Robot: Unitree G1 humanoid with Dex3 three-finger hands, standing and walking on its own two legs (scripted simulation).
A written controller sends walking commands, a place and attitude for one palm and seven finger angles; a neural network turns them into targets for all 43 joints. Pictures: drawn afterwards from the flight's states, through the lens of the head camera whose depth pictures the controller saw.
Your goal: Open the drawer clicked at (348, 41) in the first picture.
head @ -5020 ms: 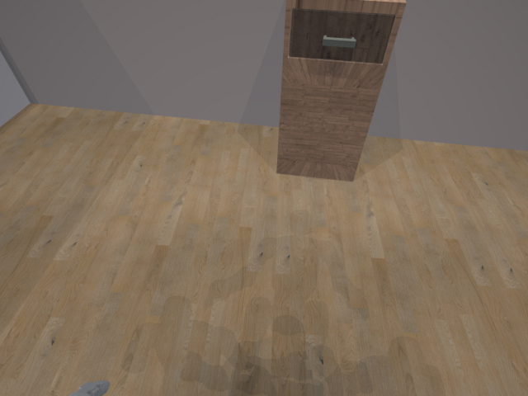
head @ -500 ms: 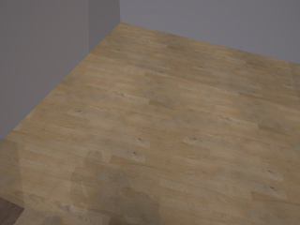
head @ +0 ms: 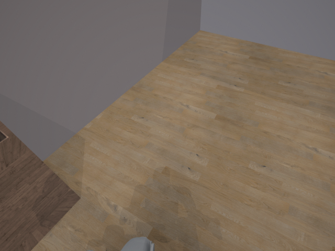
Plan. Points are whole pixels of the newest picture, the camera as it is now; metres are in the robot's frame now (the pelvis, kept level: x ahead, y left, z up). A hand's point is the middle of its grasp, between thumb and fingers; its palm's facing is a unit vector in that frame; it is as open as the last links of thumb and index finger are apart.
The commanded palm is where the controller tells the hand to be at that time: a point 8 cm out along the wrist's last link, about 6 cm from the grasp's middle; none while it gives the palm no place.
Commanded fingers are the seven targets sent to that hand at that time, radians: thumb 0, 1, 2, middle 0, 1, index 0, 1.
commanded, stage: turn to face it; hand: left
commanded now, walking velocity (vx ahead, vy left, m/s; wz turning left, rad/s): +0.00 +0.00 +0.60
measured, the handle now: out of the picture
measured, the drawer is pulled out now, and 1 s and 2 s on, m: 0.00 0.00 0.00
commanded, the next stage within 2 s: take the last steps up to it in 1.48 s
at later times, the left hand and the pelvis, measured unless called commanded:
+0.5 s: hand out of the picture -0.02 +0.28 -0.17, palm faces +0.34 -0.90 -0.27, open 7.4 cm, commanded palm none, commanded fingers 0.00 0.90 0.90 -0.20 -0.30 -0.20 -0.30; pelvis -0.01 +0.04 -0.01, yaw +17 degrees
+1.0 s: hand out of the picture -0.03 +0.19 -0.14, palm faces +0.57 -0.77 -0.29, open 7.4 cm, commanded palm none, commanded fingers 0.00 0.90 0.90 -0.20 -0.30 -0.20 -0.30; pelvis +0.01 -0.02 +0.00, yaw +37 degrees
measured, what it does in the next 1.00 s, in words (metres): steps on the spot, turning left: left foot, then right foot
